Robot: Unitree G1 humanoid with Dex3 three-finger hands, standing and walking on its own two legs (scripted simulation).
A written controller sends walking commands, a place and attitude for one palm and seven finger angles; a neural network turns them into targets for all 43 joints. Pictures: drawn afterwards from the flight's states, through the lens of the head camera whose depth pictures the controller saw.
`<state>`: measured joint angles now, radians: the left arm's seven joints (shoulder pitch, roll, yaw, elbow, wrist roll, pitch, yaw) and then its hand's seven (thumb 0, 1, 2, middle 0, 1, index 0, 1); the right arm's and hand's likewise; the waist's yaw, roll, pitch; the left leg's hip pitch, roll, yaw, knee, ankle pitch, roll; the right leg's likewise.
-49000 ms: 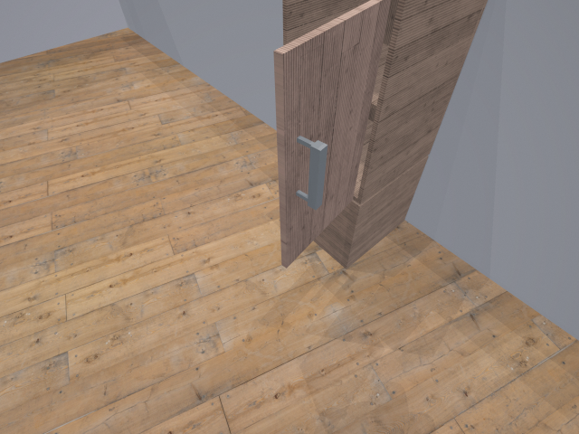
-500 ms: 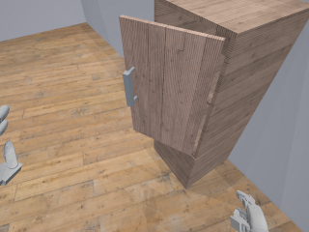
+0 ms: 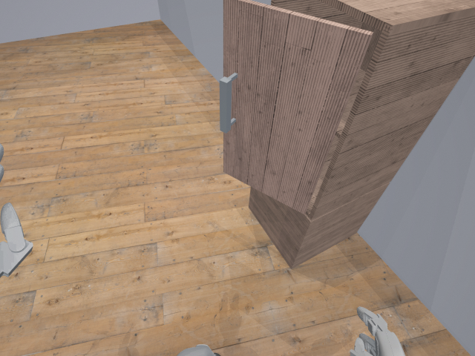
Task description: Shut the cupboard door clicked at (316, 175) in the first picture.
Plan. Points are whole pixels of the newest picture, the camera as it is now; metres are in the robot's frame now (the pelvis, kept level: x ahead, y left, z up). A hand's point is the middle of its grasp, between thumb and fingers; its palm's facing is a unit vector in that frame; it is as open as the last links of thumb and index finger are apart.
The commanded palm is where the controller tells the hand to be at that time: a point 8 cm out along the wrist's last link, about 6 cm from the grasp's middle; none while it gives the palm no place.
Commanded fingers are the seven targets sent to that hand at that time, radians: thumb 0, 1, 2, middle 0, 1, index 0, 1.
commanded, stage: step back with the hand held close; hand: left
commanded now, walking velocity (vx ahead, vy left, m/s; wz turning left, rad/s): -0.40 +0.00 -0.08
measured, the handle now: (229, 103) +0.75 +0.07 +0.01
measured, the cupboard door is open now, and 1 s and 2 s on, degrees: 28 28 28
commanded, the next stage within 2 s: stop stepping back and stand still in 0.54 s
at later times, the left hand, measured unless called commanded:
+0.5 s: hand out of the picture +0.08 +0.30 +0.19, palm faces +0.49 -0.80 -0.35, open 7.4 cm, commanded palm +0.03 +0.33 +0.19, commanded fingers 0.00 0.90 0.90 -0.20 -0.30 -0.20 -0.30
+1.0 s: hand out of the picture -0.05 +0.34 +0.19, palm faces +0.49 -0.82 -0.30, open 7.4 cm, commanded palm -0.11 +0.37 +0.19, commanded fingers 0.00 0.90 0.90 -0.20 -0.30 -0.20 -0.30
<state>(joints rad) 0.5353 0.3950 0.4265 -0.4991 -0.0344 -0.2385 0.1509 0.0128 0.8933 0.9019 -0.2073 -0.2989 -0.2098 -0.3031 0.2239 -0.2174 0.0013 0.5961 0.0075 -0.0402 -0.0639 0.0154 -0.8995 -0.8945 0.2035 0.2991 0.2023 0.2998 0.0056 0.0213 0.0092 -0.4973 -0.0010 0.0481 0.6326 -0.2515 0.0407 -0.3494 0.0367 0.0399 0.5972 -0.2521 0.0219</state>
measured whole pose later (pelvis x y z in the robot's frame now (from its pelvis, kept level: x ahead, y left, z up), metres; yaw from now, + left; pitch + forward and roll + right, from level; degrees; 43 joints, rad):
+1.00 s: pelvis -0.28 +0.08 +0.01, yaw -5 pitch +2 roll -1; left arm 0.40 0.38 0.41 -0.38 -0.03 -0.15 0.20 0.01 0.89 0.90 -0.21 -0.30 -0.21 -0.30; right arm 0.38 -0.27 -0.02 0.72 0.00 -0.06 -0.11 0.02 -0.90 -0.89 0.20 0.30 0.20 0.30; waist 0.01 -0.02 -0.14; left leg -0.31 0.07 0.06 0.67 -0.41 0.01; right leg -0.22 -0.02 -0.09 0.55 -0.36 -0.02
